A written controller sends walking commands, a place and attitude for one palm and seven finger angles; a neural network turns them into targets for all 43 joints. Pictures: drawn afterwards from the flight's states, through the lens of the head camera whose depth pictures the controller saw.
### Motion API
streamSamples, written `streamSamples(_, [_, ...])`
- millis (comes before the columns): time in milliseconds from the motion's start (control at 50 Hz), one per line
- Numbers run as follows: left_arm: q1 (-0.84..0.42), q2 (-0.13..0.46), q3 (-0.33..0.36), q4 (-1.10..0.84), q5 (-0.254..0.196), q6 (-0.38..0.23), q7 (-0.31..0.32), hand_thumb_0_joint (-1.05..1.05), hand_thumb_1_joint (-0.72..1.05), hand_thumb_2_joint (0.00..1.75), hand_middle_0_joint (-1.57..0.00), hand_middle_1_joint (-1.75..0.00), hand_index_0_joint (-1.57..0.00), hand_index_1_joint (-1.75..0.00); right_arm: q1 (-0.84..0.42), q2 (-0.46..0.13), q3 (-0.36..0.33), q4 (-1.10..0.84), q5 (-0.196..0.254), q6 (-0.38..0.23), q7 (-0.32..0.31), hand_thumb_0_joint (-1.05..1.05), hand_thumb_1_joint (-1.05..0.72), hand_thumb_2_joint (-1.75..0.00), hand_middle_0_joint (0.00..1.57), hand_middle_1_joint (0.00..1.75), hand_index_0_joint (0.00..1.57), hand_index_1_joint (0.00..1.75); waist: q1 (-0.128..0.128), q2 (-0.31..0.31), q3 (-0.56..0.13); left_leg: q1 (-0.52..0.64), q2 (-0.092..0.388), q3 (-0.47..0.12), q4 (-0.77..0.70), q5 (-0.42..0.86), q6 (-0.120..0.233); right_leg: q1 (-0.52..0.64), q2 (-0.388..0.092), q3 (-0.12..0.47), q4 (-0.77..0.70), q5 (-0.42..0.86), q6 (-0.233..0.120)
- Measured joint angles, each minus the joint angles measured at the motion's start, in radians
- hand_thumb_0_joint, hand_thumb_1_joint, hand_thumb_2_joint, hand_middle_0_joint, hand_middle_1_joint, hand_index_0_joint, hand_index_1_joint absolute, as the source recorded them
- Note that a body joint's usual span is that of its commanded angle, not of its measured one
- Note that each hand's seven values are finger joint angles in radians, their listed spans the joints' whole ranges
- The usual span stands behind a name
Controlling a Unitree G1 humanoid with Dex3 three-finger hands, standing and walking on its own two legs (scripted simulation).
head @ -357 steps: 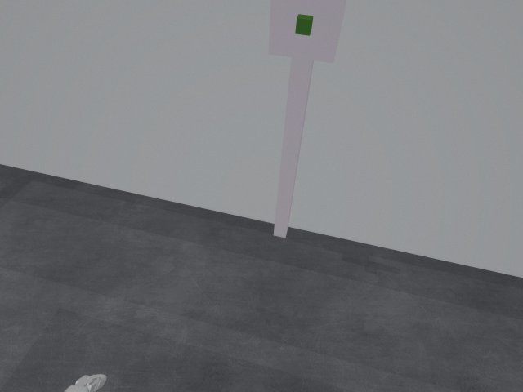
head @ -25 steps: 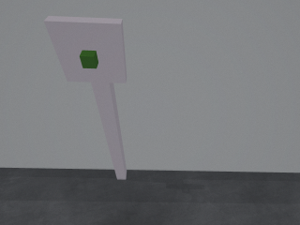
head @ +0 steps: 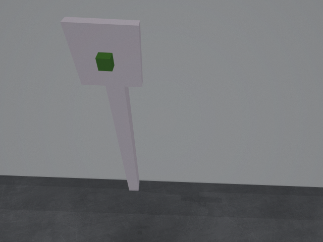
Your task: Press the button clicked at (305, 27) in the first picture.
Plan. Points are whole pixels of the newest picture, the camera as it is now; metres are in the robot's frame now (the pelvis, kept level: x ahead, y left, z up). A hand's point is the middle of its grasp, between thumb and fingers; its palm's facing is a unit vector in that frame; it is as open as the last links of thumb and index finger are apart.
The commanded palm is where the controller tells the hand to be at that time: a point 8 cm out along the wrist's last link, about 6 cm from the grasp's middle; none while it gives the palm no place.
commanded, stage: come to a stop and stand still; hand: left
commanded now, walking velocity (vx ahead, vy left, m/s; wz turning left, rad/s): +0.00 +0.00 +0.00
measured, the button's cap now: (105, 61) +0.50 +0.19 +0.19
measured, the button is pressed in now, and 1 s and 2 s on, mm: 0 0 0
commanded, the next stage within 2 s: look again from close up in 0.20 s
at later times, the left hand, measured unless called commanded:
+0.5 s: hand out of the picture -0.01 +0.17 -0.17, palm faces +0.03 -0.98 -0.19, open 7.4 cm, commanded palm none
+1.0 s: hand out of the picture +0.13 +0.17 -0.12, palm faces +0.20 -0.95 -0.25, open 7.2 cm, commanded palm +0.13 +0.21 -0.05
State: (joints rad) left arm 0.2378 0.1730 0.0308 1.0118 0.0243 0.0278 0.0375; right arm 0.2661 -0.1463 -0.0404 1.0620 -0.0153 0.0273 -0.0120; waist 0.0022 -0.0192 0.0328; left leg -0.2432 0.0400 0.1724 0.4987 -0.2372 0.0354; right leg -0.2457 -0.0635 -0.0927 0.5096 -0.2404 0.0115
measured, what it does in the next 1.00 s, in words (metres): stands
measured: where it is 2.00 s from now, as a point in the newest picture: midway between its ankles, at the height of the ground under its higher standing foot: outside the picture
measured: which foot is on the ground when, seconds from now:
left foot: down 0.00-1.00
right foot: down 0.00-1.00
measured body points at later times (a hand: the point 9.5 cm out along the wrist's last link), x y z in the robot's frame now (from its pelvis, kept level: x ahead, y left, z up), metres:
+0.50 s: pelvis +0.01 +0.01 +0.00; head +0.01 +0.00 +0.45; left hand -0.01 +0.22 -0.16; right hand +0.01 -0.21 -0.17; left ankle +0.02 +0.09 -0.74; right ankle +0.02 -0.13 -0.74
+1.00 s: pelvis +0.04 -0.02 +0.00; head +0.06 -0.03 +0.45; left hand +0.12 +0.22 -0.10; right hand +0.07 -0.26 -0.15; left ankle +0.02 +0.09 -0.74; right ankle +0.02 -0.13 -0.74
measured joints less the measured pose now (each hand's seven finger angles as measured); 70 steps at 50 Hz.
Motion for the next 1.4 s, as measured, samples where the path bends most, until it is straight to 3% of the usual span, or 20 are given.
streamSamples(300, [0.123, -0.044, -0.027, 0.088, 0.0, -0.021, -0.003, 0.0, 0.91, 0.9, -0.2, -0.3, -0.2, -0.3, 0.02, 0.0, 0.01, 0.035, 0.005, -0.017, 0.0, 0.01, -0.92, -0.9, 0.2, 0.3, 0.2, 0.3, 0.008, 0.018, -0.022, 0.022, -0.008, 0.013, -0.061, 0.03, 0.004, 0.016, 0.0, 0.011, -0.059, 0.033, 0.008])
streamSamples(360, [0.129, -0.047, -0.043, 0.085, 0.003, -0.027, 0.007, 0.01, 0.9, 0.9, -0.2, -0.3, -0.2, -0.3, 0.028, -0.005, 0.019, 0.004, 0.003, -0.014, 0.007, 0.01, -0.92, -0.9, 0.2, 0.3, 0.2, 0.3, 0.001, 0.021, -0.014, -0.021, 0.004, 0.002, 0.005, 0.0, -0.004, -0.01, 0.005, 0.002, -0.022, 0.016, 0.004])
streamSamples(420, [0.126, -0.046, -0.047, 0.084, 0.0, -0.028, -0.001, 0.01, 0.9, 0.9, -0.2, -0.3, -0.2, -0.3, 0.049, -0.009, 0.022, -0.019, -0.003, -0.026, 0.009, 0.01, -0.91, -0.9, 0.2, 0.3, 0.2, 0.3, -0.009, 0.025, -0.021, -0.043, -0.003, -0.008, 0.043, -0.021, 0.008, -0.033, -0.006, -0.005, 0.028, -0.018, -0.002])
streamSamples(540, [0.111, -0.043, -0.051, 0.077, -0.002, -0.042, -0.005, 0.01, 0.9, 0.9, -0.2, -0.3, -0.2, -0.3, 0.066, -0.014, 0.033, -0.011, -0.004, -0.029, 0.001, 0.01, -0.92, -0.9, 0.2, 0.3, 0.2, 0.3, -0.001, 0.051, -0.053, -0.013, -0.016, -0.007, 0.021, -0.029, 0.007, -0.014, -0.017, -0.002, 0.031, -0.036, 0.007])
streamSamples(920, [0.042, -0.017, -0.049, 0.091, -0.01, -0.056, 0.006, 0.01, 0.92, 0.9, -0.2, -0.3, -0.2, -0.3, 0.029, -0.004, 0.052, 0.049, 0.005, -0.04, -0.004, 0.01, -0.91, -0.9, 0.2, 0.3, 0.2, 0.3, -0.004, 0.029, -0.018, 0.047, 0.019, -0.015, -0.029, -0.033, -0.04, 0.047, 0.024, -0.012, -0.022, -0.051, -0.02])
streamSamples(940, [0.089, -0.014, -0.034, -0.06, -0.047, 0.01, 0.012, 0.02, 0.93, 0.9, -0.2, -0.3, -0.2, -0.3, 0.04, -0.009, 0.055, 0.013, 0.016, -0.047, -0.011, 0.01, -0.92, -0.9, 0.2, 0.3, 0.2, 0.3, -0.006, 0.028, -0.01, 0.038, 0.024, -0.018, -0.013, -0.041, -0.041, 0.043, 0.027, -0.015, -0.015, -0.054, -0.022])
streamSamples(960, [0.147, -0.004, -0.019, -0.245, -0.074, 0.034, 0.021, 0.03, 0.95, 0.9, -0.21, -0.3, -0.21, -0.31, 0.06, -0.015, 0.057, -0.027, 0.028, -0.089, -0.027, 0.02, -0.92, -0.9, 0.2, 0.3, 0.2, 0.3, 0.0, 0.022, -0.004, 0.04, 0.021, -0.017, -0.013, -0.043, -0.041, 0.039, 0.024, -0.014, -0.004, -0.06, -0.024])
streamSamples(1020, [0.225, 0.013, -0.012, -0.639, -0.132, -0.031, 0.081, 0.04, 0.95, 0.9, -0.23, -0.33, -0.23, -0.33, 0.084, -0.051, 0.04, -0.1, 0.056, -0.214, -0.06, 0.02, -0.92, -0.9, 0.21, 0.3, 0.21, 0.3, 0.003, 0.032, -0.029, 0.025, 0.01, -0.034, -0.004, -0.045, -0.042, 0.028, 0.011, -0.029, 0.021, -0.08, -0.025])
streamSamples(1080, [0.191, 0.001, 0.014, -0.863, -0.166, -0.114, 0.067, 0.03, 0.94, 0.9, -0.27, -0.37, -0.27, -0.38, 0.043, -0.096, 0.011, -0.18, 0.056, -0.274, -0.066, 0.02, -0.92, -0.9, 0.21, 0.3, 0.21, 0.3, -0.019, 0.061, -0.065, -0.023, 0.005, -0.055, 0.039, -0.057, -0.039, -0.007, 0.001, -0.049, 0.055, -0.096, -0.022])
streamSamples(1140, [0.145, -0.014, 0.056, -0.934, -0.198, -0.279, -0.022, 0.02, 0.93, 0.9, -0.32, -0.43, -0.32, -0.44, -0.033, -0.111, -0.017, -0.27, 0.044, -0.294, -0.049, 0.02, -0.91, -0.9, 0.2, 0.3, 0.2, 0.3, -0.03, 0.055, -0.116, -0.113, 0.01, -0.05, 0.109, -0.081, -0.042, -0.108, -0.004, -0.04, 0.14, -0.126, -0.028])
streamSamples(1220, [0.175, -0.032, 0.076, -0.928, -0.241, -0.475, -0.232, 0.01, 0.92, 0.9, -0.41, -0.54, -0.41, -0.54, -0.118, -0.104, -0.042, -0.394, 0.045, -0.292, -0.006, 0.01, -0.91, -0.9, 0.2, 0.3, 0.2, 0.3, -0.02, 0.003, -0.135, -0.225, 0.027, -0.047, 0.223, -0.124, -0.056, -0.229, -0.001, -0.029, 0.266, -0.176, -0.043])
streamSamples(1260, [0.23, -0.028, 0.078, -0.919, -0.242, -0.501, -0.309, 0.01, 0.91, 0.9, -0.46, -0.59, -0.46, -0.59, -0.14, -0.107, -0.047, -0.452, 0.048, -0.283, 0.002, 0.01, -0.91, -0.9, 0.2, 0.3, 0.2, 0.3, -0.006, -0.021, -0.131, -0.264, 0.034, -0.054, 0.27, -0.143, -0.062, -0.266, 0.001, -0.033, 0.312, -0.197, -0.05])
streamSamples(1300, [0.294, -0.013, 0.087, -0.927, -0.241, -0.488, -0.339, 0.01, 0.91, 0.9, -0.52, -0.65, -0.52, -0.65, -0.151, -0.112, -0.05, -0.498, 0.048, -0.272, -0.002, 0.01, -0.91, -0.9, 0.2, 0.3, 0.2, 0.3, 0.012, -0.036, -0.124, -0.292, 0.04, -0.067, 0.306, -0.157, -0.067, -0.286, 0.003, -0.043, 0.343, -0.214, -0.057])
streamSamples(1360, [0.372, 0.009, 0.12, -0.973, -0.252, -0.488, -0.315, 0.01, 0.9, 0.9, -0.6, -0.74, -0.6, -0.74, -0.151, -0.114, -0.052, -0.534, 0.045, -0.264, -0.015, 0.01, -0.9, -0.9, 0.2, 0.3, 0.2, 0.3, 0.04, -0.033, -0.116, -0.317, 0.047, -0.098, 0.35, -0.173, -0.07, -0.288, 0.008, -0.071, 0.364, -0.229, -0.064])
streamSamples(1400, [0.387, 0.018, 0.146, -1.023, -0.27, -0.522, -0.289, 0.02, 0.9, 0.9, -0.66, -0.8, -0.66, -0.8, -0.145, -0.112, -0.04, -0.532, 0.042, -0.267, -0.024, 0.01, -0.9, -0.9, 0.2, 0.3, 0.2, 0.3, 0.055, -0.019, -0.115, -0.336, 0.049, -0.122, 0.377, -0.18, -0.071, -0.287, 0.01, -0.094, 0.372, -0.235, -0.067])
